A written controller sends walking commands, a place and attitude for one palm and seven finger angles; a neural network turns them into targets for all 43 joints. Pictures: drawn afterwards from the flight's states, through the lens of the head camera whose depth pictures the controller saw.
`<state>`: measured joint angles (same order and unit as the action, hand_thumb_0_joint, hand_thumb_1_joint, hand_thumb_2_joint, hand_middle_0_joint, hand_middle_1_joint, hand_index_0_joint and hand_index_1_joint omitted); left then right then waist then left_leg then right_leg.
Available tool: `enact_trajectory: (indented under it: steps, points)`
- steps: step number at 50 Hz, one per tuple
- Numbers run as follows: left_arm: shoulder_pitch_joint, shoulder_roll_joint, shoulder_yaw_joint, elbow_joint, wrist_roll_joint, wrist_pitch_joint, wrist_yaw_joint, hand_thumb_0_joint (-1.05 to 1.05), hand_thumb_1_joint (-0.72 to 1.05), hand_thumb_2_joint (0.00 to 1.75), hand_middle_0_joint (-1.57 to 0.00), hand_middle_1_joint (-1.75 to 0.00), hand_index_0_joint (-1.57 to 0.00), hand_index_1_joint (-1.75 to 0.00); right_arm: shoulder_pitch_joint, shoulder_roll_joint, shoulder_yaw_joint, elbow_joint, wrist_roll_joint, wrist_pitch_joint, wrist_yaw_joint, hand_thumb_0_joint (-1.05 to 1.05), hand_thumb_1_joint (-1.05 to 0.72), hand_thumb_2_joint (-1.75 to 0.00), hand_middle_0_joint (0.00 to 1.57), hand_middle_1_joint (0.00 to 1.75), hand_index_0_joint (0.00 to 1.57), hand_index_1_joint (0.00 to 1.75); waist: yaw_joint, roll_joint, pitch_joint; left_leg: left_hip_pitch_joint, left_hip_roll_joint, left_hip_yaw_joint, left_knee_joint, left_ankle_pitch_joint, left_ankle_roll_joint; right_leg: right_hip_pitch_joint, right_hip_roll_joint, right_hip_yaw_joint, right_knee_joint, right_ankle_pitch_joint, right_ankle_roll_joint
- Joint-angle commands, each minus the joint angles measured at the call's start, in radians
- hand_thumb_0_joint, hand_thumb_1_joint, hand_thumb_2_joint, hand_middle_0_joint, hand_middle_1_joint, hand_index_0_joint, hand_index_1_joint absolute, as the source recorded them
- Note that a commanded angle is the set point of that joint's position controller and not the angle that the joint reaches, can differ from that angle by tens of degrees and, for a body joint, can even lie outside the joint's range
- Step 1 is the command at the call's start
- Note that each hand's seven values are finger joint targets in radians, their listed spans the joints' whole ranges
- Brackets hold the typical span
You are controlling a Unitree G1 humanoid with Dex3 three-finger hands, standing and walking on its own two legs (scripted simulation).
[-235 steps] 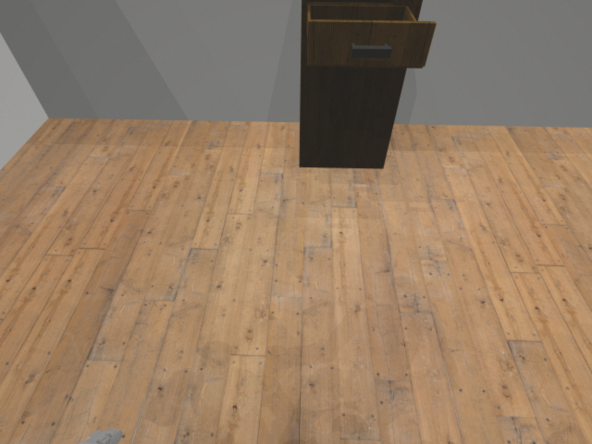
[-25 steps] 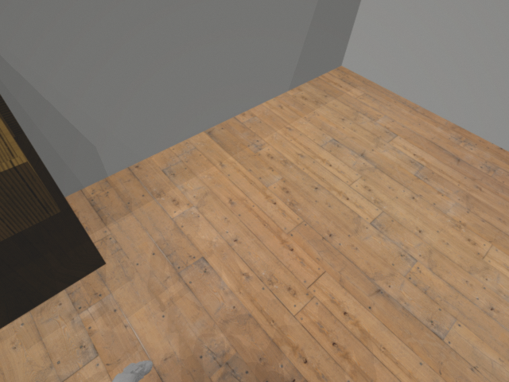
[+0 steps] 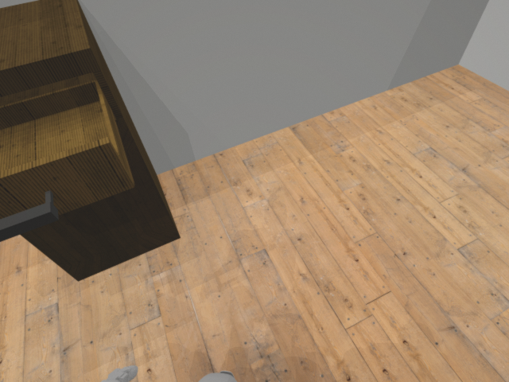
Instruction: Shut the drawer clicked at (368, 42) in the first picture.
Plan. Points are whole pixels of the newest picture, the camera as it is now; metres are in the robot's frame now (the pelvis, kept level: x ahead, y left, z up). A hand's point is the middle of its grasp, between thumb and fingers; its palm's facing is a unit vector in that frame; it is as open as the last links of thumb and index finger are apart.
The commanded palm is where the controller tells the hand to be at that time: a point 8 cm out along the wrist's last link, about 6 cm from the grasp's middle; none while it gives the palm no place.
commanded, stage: turn to face it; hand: left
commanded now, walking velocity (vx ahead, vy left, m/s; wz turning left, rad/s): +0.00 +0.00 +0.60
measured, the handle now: (19, 214) +0.41 +0.48 +0.01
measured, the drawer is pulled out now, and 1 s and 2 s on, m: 0.30 0.30 0.30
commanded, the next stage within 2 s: take the last steps up to it in 0.70 s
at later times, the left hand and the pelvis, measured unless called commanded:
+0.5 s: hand out of the picture -0.06 +0.25 -0.17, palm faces +0.34 -0.90 -0.29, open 7.3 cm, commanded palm none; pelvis -0.03 +0.02 +0.00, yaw +17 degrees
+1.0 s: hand out of the picture -0.09 +0.16 -0.14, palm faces +0.49 -0.84 -0.23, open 7.3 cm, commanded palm none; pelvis -0.03 -0.02 +0.02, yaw +27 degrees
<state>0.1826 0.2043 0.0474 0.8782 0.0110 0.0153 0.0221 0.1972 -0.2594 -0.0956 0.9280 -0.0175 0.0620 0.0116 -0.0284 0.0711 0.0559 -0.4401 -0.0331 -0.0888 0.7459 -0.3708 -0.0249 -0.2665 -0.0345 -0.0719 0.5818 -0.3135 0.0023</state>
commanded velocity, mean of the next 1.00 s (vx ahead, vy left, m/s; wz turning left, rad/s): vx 0.07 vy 0.01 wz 0.32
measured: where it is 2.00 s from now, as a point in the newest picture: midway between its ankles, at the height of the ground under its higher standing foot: outside the picture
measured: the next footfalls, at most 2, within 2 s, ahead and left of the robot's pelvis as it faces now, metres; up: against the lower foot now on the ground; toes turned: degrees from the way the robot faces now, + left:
left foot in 0.38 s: -0.02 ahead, +0.14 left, +0.00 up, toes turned +20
right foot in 0.74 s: +0.06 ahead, -0.10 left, +0.00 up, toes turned +18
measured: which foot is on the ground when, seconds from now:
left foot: up 0.00-0.36, down 0.38-0.74, up 0.76-1.00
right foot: down 0.00-0.38, up 0.40-0.72, down 0.74-1.00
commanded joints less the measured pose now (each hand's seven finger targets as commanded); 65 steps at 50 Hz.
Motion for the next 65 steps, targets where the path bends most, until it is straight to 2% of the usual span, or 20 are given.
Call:
enact_trajectory:
  steps: [1,4,13,17,18,19,20,25,30,35,36,37,39,43,51,56,57,59,60,65]
  points:
    - [-0.026,0.188,0.043,-0.085,0.009,-0.021,0.018,0.00,0.90,0.90,-0.20,-0.30,-0.20,-0.30,-0.049,-0.095,-0.025,-0.091,-0.007,-0.006,0.014,0.00,-0.90,-0.90,0.20,0.30,0.20,0.30,0.003,-0.225,0.012,-0.160,0.062,0.028,0.475,-0.054,-0.021,0.007,-0.335,0.227,-0.304,0.186,-0.118]
    - [-0.005,0.170,0.034,-0.084,0.013,-0.027,0.016,0.00,0.90,0.90,-0.20,-0.30,-0.20,-0.30,-0.037,-0.073,-0.015,-0.075,-0.003,-0.001,0.023,0.00,-0.90,-0.90,0.20,0.30,0.20,0.30,0.010,-0.252,-0.007,-0.138,0.068,0.088,0.457,-0.003,-0.049,0.062,-0.287,0.077,-0.260,0.299,-0.103]
    - [0.112,0.238,0.057,-0.026,0.021,-0.014,0.010,0.00,0.90,0.90,-0.20,-0.30,-0.20,-0.30,-0.148,-0.046,0.015,-0.110,0.007,-0.017,0.021,0.00,-0.90,-0.90,0.20,0.30,0.20,0.30,0.088,-0.297,-0.086,0.002,0.063,0.187,0.038,-0.093,-0.037,0.214,-0.346,0.012,-0.168,0.519,-0.130]
    - [0.096,0.230,0.061,-0.014,0.007,-0.003,0.003,0.00,0.90,0.90,-0.20,-0.30,-0.20,-0.30,-0.044,-0.084,0.011,-0.086,0.004,-0.036,0.014,0.00,-0.90,-0.90,0.20,0.30,0.20,0.30,0.027,-0.228,-0.145,0.261,0.061,0.203,-0.324,0.155,-0.003,0.131,-0.307,-0.083,0.020,0.495,-0.033]
    - [0.098,0.192,0.058,-0.033,0.000,0.001,-0.003,0.00,0.90,0.90,-0.20,-0.30,-0.20,-0.30,0.012,-0.175,-0.011,-0.080,-0.003,-0.047,0.009,0.00,-0.90,-0.90,0.20,0.30,0.20,0.30,-0.007,-0.023,-0.192,0.456,0.223,0.000,-0.378,0.391,0.068,-0.072,-0.228,-0.128,0.203,0.263,0.033]
    - [0.046,0.125,0.032,-0.082,0.001,0.004,-0.009,0.00,0.90,0.90,-0.20,-0.30,-0.20,-0.30,0.071,-0.270,-0.032,-0.070,-0.002,-0.046,0.002,0.00,-0.90,-0.90,0.20,0.30,0.20,0.30,-0.043,0.232,-0.162,0.523,0.455,-0.262,-0.384,0.798,0.209,-0.323,-0.112,-0.111,0.392,-0.334,0.093]
    - [-0.019,0.140,0.023,-0.099,0.011,0.018,0.002,0.00,0.90,0.90,-0.20,-0.30,-0.20,-0.30,0.127,-0.269,-0.027,-0.042,0.002,-0.042,-0.007,0.00,-0.90,-0.90,0.20,0.30,0.20,0.30,-0.064,0.145,-0.162,0.479,0.479,-0.249,-0.365,0.817,0.259,-0.323,-0.108,-0.006,0.495,-0.357,0.079]
    - [0.038,0.133,0.033,-0.013,0.001,0.019,-0.012,0.00,0.90,0.90,-0.20,-0.30,-0.20,-0.30,-0.066,-0.156,0.011,-0.077,-0.001,-0.050,-0.022,0.00,-0.90,-0.90,0.20,0.30,0.20,0.30,0.025,0.103,-0.078,0.294,0.267,-0.040,-0.389,0.615,0.178,-0.230,-0.077,0.032,0.505,-0.127,0.080]
    - [0.020,0.114,0.022,-0.018,0.000,0.022,-0.008,0.00,0.90,0.90,-0.20,-0.30,-0.20,-0.30,-0.036,-0.156,0.007,-0.057,-0.005,-0.040,-0.020,0.00,-0.90,-0.90,0.20,0.30,0.20,0.30,0.005,0.083,-0.063,0.265,0.270,-0.107,-0.418,0.446,0.199,-0.143,-0.036,0.023,0.290,-0.148,0.071]
    - [0.145,0.112,0.022,0.018,-0.002,-0.005,0.002,0.00,0.90,0.90,-0.20,-0.30,-0.20,-0.30,-0.067,-0.136,0.005,-0.054,0.003,-0.034,-0.015,0.00,-0.90,-0.90,0.20,0.30,0.20,0.30,0.063,0.039,-0.091,0.151,0.212,-0.117,-0.303,0.371,0.140,0.120,-0.005,0.009,-0.114,0.080,0.055]
    - [0.168,0.150,0.028,0.022,0.007,-0.018,0.007,0.00,0.90,0.90,-0.20,-0.30,-0.20,-0.30,-0.053,-0.092,0.010,-0.054,0.011,-0.037,-0.010,0.00,-0.90,-0.90,0.20,0.30,0.20,0.30,0.071,-0.076,-0.101,0.082,0.139,-0.056,-0.190,0.250,0.081,0.202,-0.097,0.104,-0.241,0.134,0.036]
    - [0.161,0.239,0.043,0.020,0.019,-0.028,0.012,0.00,0.90,0.90,-0.20,-0.30,-0.20,-0.30,-0.031,-0.022,0.023,-0.072,0.015,-0.038,-0.006,0.00,-0.90,-0.90,0.20,0.30,0.20,0.30,0.058,-0.337,-0.090,-0.073,0.001,0.084,-0.008,-0.047,0.009,0.252,-0.334,0.358,-0.303,0.251,-0.061]
    - [0.113,0.234,0.046,0.000,0.013,-0.023,0.014,0.00,0.90,0.90,-0.20,-0.30,-0.20,-0.30,-0.072,-0.062,0.006,-0.070,0.004,-0.011,-0.009,0.00,-0.90,-0.90,0.20,0.30,0.20,0.30,0.064,-0.336,-0.048,-0.047,0.023,0.005,0.293,-0.182,0.016,0.037,-0.385,0.378,-0.345,0.172,-0.169]
    - [0.055,0.150,0.028,-0.002,0.013,-0.034,0.009,0.00,0.90,0.90,-0.20,-0.30,-0.20,-0.30,0.009,-0.046,0.010,0.001,-0.007,-0.012,0.007,0.00,-0.90,-0.90,0.20,0.30,0.20,0.30,0.029,-0.241,-0.003,-0.064,0.065,0.057,0.394,0.010,-0.006,0.044,-0.266,0.185,-0.360,0.011,-0.112]
    - [0.214,0.170,0.038,0.104,0.026,-0.057,-0.001,0.00,0.90,0.90,-0.20,-0.30,-0.20,-0.30,-0.073,0.000,0.026,-0.009,-0.007,-0.046,0.024,0.00,-0.90,-0.90,0.20,0.30,0.20,0.30,0.100,-0.216,0.020,-0.037,0.097,0.144,0.029,-0.044,0.003,0.147,-0.315,0.203,-0.428,-0.168,-0.149]
    - [0.170,0.161,0.036,0.140,0.014,-0.044,-0.009,0.00,0.90,0.90,-0.20,-0.30,-0.20,-0.30,0.096,0.023,0.039,0.056,-0.003,-0.074,0.011,0.00,-0.90,-0.90,0.20,0.30,0.20,0.30,0.026,-0.211,-0.017,0.318,0.044,0.240,-0.304,0.073,0.021,-0.028,-0.222,0.075,-0.321,-0.222,-0.087]
    - [0.160,0.132,0.029,0.139,0.010,-0.038,-0.014,0.00,0.90,0.90,-0.20,-0.30,-0.20,-0.30,0.158,-0.008,0.034,0.081,-0.001,-0.081,0.001,0.00,-0.90,-0.90,0.20,0.30,0.20,0.30,-0.001,-0.123,-0.026,0.443,0.062,0.209,-0.353,0.047,0.024,-0.123,-0.181,0.033,-0.241,-0.237,-0.057]
    - [0.101,0.023,0.005,0.089,0.008,-0.035,-0.024,0.00,0.90,0.90,-0.20,-0.30,-0.20,-0.30,0.325,-0.154,0.005,0.115,-0.014,-0.087,-0.019,0.00,-0.90,-0.90,0.20,0.30,0.20,0.30,-0.071,0.244,0.020,0.502,0.404,-0.273,-0.594,-0.243,0.159,-0.392,-0.016,-0.117,0.210,-0.250,0.011]
    - [0.044,0.047,0.007,0.060,0.020,-0.032,-0.020,0.00,0.90,0.90,-0.20,-0.30,-0.20,-0.30,0.328,-0.167,0.003,0.121,-0.013,-0.086,-0.023,0.00,-0.90,-0.90,0.20,0.30,0.20,0.30,-0.074,0.236,0.048,0.449,0.455,-0.355,-0.630,-0.320,0.209,-0.443,-0.043,-0.025,0.351,-0.268,-0.005]
    - [0.094,0.032,0.010,0.134,0.016,-0.037,-0.044,0.00,0.90,0.90,-0.20,-0.30,-0.20,-0.30,0.192,-0.022,0.048,0.112,0.001,-0.125,-0.038,0.00,-0.90,-0.90,0.20,0.30,0.20,0.30,0.019,0.031,0.085,0.356,0.301,-0.040,-0.616,0.119,0.178,-0.380,-0.090,0.021,0.493,0.035,0.007]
